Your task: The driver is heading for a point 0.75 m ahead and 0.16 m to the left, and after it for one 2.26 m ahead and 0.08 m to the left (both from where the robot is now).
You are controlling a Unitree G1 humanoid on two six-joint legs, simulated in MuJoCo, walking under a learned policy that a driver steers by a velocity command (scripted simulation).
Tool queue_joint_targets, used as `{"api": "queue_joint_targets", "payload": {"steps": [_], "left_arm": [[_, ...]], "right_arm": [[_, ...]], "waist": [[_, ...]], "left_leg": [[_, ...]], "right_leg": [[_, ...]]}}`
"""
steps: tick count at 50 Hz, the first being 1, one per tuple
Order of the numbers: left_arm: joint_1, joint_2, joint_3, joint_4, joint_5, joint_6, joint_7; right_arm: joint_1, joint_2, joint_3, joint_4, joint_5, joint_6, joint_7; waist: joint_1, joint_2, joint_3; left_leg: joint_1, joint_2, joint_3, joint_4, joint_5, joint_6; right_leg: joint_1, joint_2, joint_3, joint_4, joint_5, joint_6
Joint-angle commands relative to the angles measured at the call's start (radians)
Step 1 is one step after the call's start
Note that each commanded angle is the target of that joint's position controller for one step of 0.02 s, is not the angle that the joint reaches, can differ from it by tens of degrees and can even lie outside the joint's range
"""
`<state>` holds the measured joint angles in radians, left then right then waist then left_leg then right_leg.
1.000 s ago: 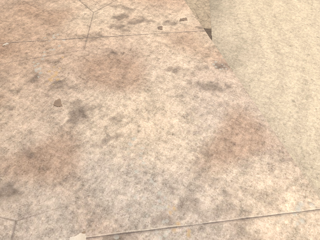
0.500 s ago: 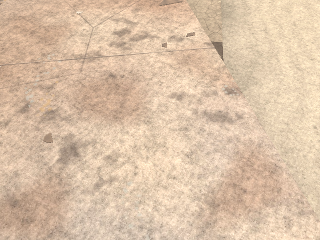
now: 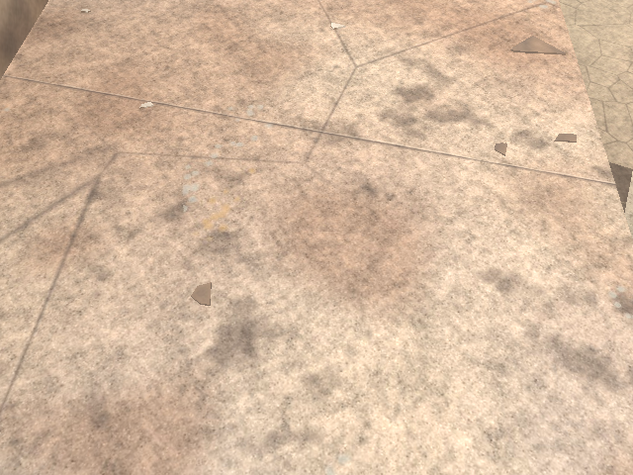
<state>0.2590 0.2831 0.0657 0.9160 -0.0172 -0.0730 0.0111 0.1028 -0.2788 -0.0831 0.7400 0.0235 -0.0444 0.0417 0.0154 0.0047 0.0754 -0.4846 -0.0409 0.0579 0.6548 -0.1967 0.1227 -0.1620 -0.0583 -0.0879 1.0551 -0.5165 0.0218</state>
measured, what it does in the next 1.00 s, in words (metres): walks ahead, turning left: right foot, then left foot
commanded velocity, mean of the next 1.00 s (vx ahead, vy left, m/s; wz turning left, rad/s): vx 0.50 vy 0.00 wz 0.58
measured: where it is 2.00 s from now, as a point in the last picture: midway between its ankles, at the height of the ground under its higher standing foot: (172, 232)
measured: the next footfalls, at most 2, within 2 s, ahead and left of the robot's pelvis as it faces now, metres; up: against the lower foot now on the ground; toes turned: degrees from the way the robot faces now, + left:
right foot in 0.44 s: +0.45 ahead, -0.09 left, +0.00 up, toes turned +19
left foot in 0.94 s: +0.58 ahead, +0.27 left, +0.00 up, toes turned +37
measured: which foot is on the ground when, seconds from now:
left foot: down 0.00-0.44, up 0.46-0.92, down 0.94-1.00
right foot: up 0.00-0.42, down 0.44-0.94, up 0.96-1.00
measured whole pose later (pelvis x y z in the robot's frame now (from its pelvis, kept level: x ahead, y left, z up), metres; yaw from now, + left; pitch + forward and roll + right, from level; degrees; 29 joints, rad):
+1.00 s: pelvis +0.51 +0.13 +0.00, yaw +36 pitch +2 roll -2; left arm 0.30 0.31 0.07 0.84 -0.01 -0.06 0.00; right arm 0.09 -0.30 -0.07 0.60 0.02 -0.03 0.04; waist 0.05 0.01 0.07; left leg -0.51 -0.02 0.04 0.66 -0.17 0.09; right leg -0.13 -0.09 -0.11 0.92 -0.52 0.03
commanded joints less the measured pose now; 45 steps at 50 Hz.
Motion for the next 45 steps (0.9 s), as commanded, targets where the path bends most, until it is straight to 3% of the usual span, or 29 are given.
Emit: {"api": "queue_joint_targets", "payload": {"steps": [1,2,3,5,7,12,16,19,20,21,22,23,24,25,26,27,28,29,31,34,39,43,45], "left_arm": [[-0.119,0.118,0.009,-0.158,-0.030,-0.089,-0.014],[-0.110,0.123,0.016,-0.141,-0.001,-0.088,-0.005],[-0.085,0.136,0.026,-0.136,0.012,-0.075,-0.004],[-0.070,0.120,0.028,-0.143,0.023,-0.049,-0.004],[-0.115,0.092,0.021,-0.164,0.034,-0.034,0.000],[-0.295,0.052,0.003,-0.226,0.024,-0.038,-0.011],[-0.367,0.080,0.007,-0.266,0.011,-0.052,-0.028],[-0.330,0.114,0.020,-0.267,0.008,-0.069,-0.038],[-0.267,0.126,0.028,-0.251,0.009,-0.074,-0.036],[-0.160,0.155,0.043,-0.227,0.018,-0.080,-0.030],[0.000,0.207,0.058,-0.214,0.034,-0.081,-0.020],[0.095,0.276,0.076,-0.179,0.041,-0.066,-0.022],[0.081,0.184,0.056,-0.189,0.015,-0.059,-0.027],[0.035,0.118,0.039,-0.204,0.012,-0.051,-0.022],[-0.016,0.103,0.031,-0.210,0.022,-0.041,-0.020],[-0.045,0.086,0.025,-0.203,0.026,-0.036,-0.020],[-0.058,0.074,0.019,-0.198,0.034,-0.037,-0.018],[-0.062,0.073,0.020,-0.192,0.032,-0.040,-0.018],[-0.056,0.090,0.028,-0.176,0.021,-0.048,-0.019],[-0.043,0.132,0.042,-0.160,0.022,-0.050,-0.016],[-0.012,0.163,0.048,-0.141,0.014,-0.030,-0.008],[0.032,0.201,0.060,-0.120,-0.006,-0.007,-0.007],[0.027,0.233,0.069,-0.123,-0.015,0.006,-0.001]], "right_arm": [[0.236,-0.166,-0.048,-0.007,-0.007,-0.028,-0.009],[0.159,-0.130,-0.037,-0.023,-0.005,-0.030,-0.010],[0.117,-0.106,-0.027,-0.041,-0.015,-0.033,-0.014],[0.111,-0.115,-0.027,-0.048,-0.013,-0.034,-0.022],[0.144,-0.146,-0.035,-0.042,-0.009,-0.036,-0.037],[0.216,-0.159,-0.038,-0.026,-0.002,-0.020,-0.058],[0.272,-0.152,-0.037,-0.006,0.004,-0.010,-0.061],[0.266,-0.154,-0.039,-0.009,0.000,0.001,-0.070],[0.249,-0.148,-0.037,-0.016,0.000,0.004,-0.070],[0.231,-0.120,-0.026,-0.028,-0.003,0.003,-0.067],[0.222,-0.069,-0.005,-0.053,-0.019,-0.001,-0.062],[0.375,-0.005,0.014,-0.076,0.009,-0.010,-0.059],[0.378,-0.109,0.001,-0.053,0.022,-0.011,-0.062],[0.269,-0.170,-0.016,-0.062,0.016,-0.006,-0.061],[0.208,-0.165,-0.017,-0.076,0.004,-0.002,-0.062],[0.169,-0.151,-0.019,-0.091,-0.007,-0.002,-0.058],[0.174,-0.131,-0.020,-0.096,-0.002,0.001,-0.051],[0.183,-0.108,-0.016,-0.098,0.006,0.007,-0.047],[0.166,-0.073,-0.008,-0.117,0.007,0.017,-0.043],[0.115,-0.061,0.000,-0.144,0.000,0.019,-0.038],[-0.026,-0.041,0.013,-0.174,0.001,0.005,-0.008],[-0.101,-0.058,0.009,-0.217,0.003,0.007,0.013],[-0.052,-0.095,-0.011,-0.219,-0.004,0.013,0.015]], "waist": [[-0.103,0.031,-0.215],[-0.056,-0.011,-0.157],[-0.020,0.008,-0.142],[0.005,0.012,-0.126],[-0.002,0.012,-0.102],[-0.071,0.068,-0.067],[-0.097,0.087,-0.063],[-0.067,0.120,-0.073],[-0.032,0.135,-0.093],[0.023,0.124,-0.162],[0.091,0.039,-0.309],[0.027,-0.305,-0.438],[0.043,-0.248,-0.385],[0.071,-0.144,-0.245],[0.056,-0.072,-0.164],[0.038,-0.064,-0.102],[0.013,-0.090,-0.085],[0.003,-0.112,-0.078],[-0.002,-0.107,-0.065],[0.002,-0.078,-0.064],[0.053,-0.063,-0.032],[0.059,-0.071,-0.004],[0.010,-0.101,-0.053]], "left_leg": [[0.689,0.316,-0.641,-0.377,-0.025,0.229],[0.540,0.271,-0.533,-0.381,0.085,0.199],[0.442,0.243,-0.470,-0.398,0.174,0.186],[0.351,0.217,-0.417,-0.430,0.263,0.185],[0.296,0.193,-0.360,-0.444,0.325,0.182],[0.243,0.118,-0.297,-0.424,0.205,0.103],[0.322,0.155,-0.386,-0.355,0.141,0.085],[0.398,0.187,-0.470,-0.264,0.177,0.071],[0.397,0.175,-0.477,-0.219,0.226,0.058],[0.362,0.124,-0.447,-0.102,0.286,0.029],[0.229,0.063,-0.368,0.164,0.167,-0.009],[-0.143,-0.079,-0.245,0.486,-0.359,-0.082],[-0.280,0.004,-0.263,0.628,-0.390,-0.093],[-0.318,0.042,-0.246,0.663,-0.295,-0.100],[-0.291,0.077,-0.207,0.648,-0.222,-0.107],[-0.270,0.105,-0.202,0.603,-0.176,-0.109],[-0.224,0.133,-0.198,0.572,-0.147,-0.106],[-0.197,0.146,-0.184,0.545,-0.136,-0.106],[-0.208,0.163,-0.165,0.492,-0.116,-0.115],[-0.249,0.176,-0.157,0.377,-0.007,-0.129],[-0.184,0.148,-0.078,0.107,0.210,-0.113],[-0.164,0.118,-0.028,0.000,0.124,-0.072],[-0.052,0.056,0.026,-0.020,0.017,-0.030]], "right_leg": [[-0.655,-0.005,0.176,0.268,0.090,-0.051],[-0.580,-0.040,0.174,0.178,0.144,-0.045],[-0.499,-0.063,0.182,0.123,0.180,-0.037],[-0.441,-0.066,0.168,0.040,0.212,-0.007],[-0.447,-0.052,0.147,-0.065,0.286,0.025],[-0.388,0.021,0.130,-0.435,0.590,0.042],[-0.363,0.050,0.155,-0.551,0.598,0.021],[-0.315,0.059,0.165,-0.593,0.475,-0.013],[-0.233,0.066,0.148,-0.620,0.461,-0.033],[-0.059,0.044,0.152,-0.640,0.481,-0.068],[0.215,-0.117,0.298,-0.603,0.441,-0.133],[0.556,-0.347,0.760,-0.679,0.251,-0.301],[0.534,-0.371,0.872,-0.735,0.026,-0.292],[0.408,-0.325,0.711,-0.754,0.023,-0.243],[0.274,-0.282,0.577,-0.770,0.140,-0.215],[0.169,-0.245,0.486,-0.794,0.246,-0.208],[0.102,-0.215,0.408,-0.820,0.309,-0.196],[0.065,-0.198,0.353,-0.847,0.340,-0.195],[0.038,-0.202,0.274,-0.886,0.413,-0.215],[0.065,-0.215,0.179,-0.909,0.525,-0.230],[0.101,-0.182,0.005,-0.903,0.587,-0.182],[0.205,-0.224,-0.046,-0.852,0.687,-0.154],[0.242,-0.226,-0.086,-0.716,1.007,-0.132]]}}
Velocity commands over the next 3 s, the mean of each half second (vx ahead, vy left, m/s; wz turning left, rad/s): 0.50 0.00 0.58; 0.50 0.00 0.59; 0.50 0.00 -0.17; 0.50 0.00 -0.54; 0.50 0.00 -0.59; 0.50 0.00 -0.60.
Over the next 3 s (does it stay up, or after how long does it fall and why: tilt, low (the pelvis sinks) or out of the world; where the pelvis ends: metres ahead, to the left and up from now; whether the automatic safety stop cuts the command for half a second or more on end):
stays up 1.58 0.37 0.01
